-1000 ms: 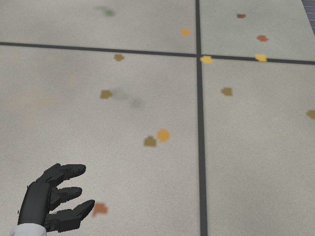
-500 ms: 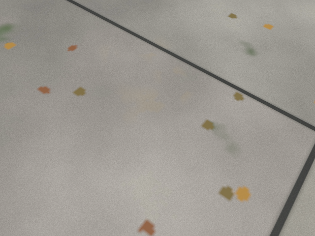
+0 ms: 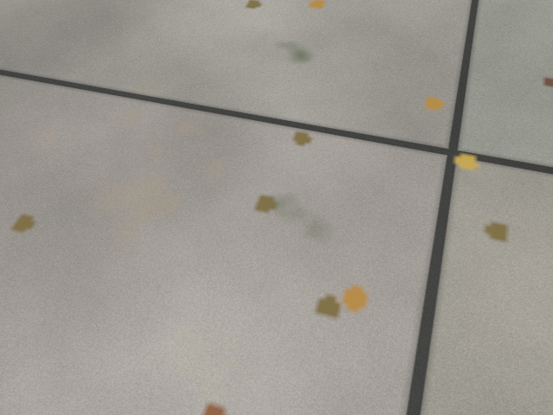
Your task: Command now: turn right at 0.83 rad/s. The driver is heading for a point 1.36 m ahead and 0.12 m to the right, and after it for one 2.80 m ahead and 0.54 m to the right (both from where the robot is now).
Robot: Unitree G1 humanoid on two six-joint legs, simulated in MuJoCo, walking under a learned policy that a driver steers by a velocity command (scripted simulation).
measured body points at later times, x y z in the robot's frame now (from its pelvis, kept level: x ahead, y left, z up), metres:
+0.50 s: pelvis +0.04 +0.02 +0.01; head +0.08 +0.02 +0.46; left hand +0.34 +0.20 -0.07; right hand +0.06 -0.31 -0.07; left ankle +0.12 +0.11 -0.73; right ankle -0.04 -0.08 -0.67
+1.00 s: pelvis +0.03 +0.00 +0.01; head +0.08 -0.01 +0.46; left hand +0.27 +0.21 -0.08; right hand +0.07 -0.32 -0.09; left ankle +0.08 +0.12 -0.67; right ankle -0.05 -0.10 -0.73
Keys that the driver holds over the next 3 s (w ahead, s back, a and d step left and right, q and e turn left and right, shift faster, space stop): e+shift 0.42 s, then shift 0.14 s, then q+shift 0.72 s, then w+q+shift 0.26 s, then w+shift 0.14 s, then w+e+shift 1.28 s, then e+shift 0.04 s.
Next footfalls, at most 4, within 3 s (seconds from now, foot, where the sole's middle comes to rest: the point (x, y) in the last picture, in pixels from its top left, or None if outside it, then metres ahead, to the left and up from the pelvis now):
0.40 left None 0.15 0.09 -0.76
0.76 right None -0.01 -0.12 -0.76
1.14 left None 0.12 0.12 -0.76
1.62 right None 0.25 -0.07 -0.76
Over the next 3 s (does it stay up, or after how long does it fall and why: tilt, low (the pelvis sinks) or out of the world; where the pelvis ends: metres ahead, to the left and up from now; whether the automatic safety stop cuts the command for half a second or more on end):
stays up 1.21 0.03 0.01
